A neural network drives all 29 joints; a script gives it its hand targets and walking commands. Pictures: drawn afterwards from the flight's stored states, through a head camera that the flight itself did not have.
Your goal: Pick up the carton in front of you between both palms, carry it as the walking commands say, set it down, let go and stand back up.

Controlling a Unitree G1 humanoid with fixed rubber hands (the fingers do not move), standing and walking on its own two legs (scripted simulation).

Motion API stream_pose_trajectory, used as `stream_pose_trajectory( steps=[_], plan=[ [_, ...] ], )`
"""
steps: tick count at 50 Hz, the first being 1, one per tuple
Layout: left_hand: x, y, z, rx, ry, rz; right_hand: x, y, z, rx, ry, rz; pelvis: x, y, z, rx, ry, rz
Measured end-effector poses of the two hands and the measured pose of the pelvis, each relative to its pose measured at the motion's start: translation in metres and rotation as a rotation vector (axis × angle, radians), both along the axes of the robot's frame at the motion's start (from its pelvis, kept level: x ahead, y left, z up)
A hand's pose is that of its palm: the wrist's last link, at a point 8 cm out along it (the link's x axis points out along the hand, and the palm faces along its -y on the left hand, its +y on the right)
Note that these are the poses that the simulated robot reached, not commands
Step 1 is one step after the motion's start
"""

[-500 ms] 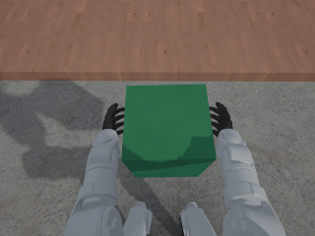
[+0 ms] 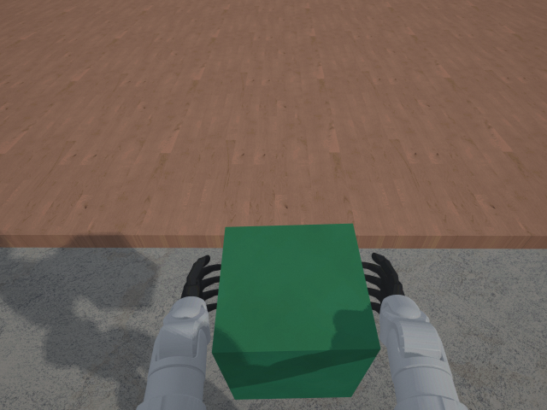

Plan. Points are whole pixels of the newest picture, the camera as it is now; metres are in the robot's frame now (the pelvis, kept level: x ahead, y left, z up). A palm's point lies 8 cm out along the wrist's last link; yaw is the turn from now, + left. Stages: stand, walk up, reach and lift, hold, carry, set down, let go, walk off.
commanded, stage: reach and lift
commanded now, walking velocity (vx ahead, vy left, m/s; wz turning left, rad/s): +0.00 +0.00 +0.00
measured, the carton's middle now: (291, 315) +0.31 +0.00 -0.06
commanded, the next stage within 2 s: hold in 1.04 s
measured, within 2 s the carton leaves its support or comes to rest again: neither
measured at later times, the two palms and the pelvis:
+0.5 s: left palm (190, 300) +0.29 +0.15 +0.03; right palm (395, 299) +0.29 -0.15 +0.04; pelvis -0.01 +0.00 +0.01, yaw +0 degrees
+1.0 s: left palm (189, 295) +0.29 +0.15 +0.04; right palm (396, 293) +0.29 -0.15 +0.05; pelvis +0.01 +0.00 +0.01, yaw +0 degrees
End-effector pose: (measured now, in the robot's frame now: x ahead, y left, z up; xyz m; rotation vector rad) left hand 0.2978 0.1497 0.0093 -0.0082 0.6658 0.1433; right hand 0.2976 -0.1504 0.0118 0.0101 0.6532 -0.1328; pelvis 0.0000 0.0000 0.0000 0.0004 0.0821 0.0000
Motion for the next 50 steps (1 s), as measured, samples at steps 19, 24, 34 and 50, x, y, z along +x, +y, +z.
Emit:
stream_pose_trajectory(
  steps=[19,24,34,50],
  plan=[
    [-0.011,0.001,0.021,0.017,0.023,-0.015,-0.011,0.000,0.020,-0.015,0.023,0.012,-0.013,0.000,0.005,0.000,-0.137,-0.002],
    [-0.008,0.000,0.024,0.017,0.018,-0.015,-0.009,0.000,0.023,-0.016,0.018,0.012,-0.011,0.001,0.006,0.000,-0.139,-0.003],
    [-0.005,0.000,0.028,0.032,0.021,-0.025,-0.005,0.000,0.028,-0.030,0.021,0.023,-0.001,0.000,0.009,0.000,-0.144,-0.003],
    [-0.005,0.000,0.035,0.042,0.022,-0.030,-0.005,0.000,0.034,-0.039,0.022,0.029,0.006,0.000,0.011,0.000,-0.162,-0.003]
  ],
)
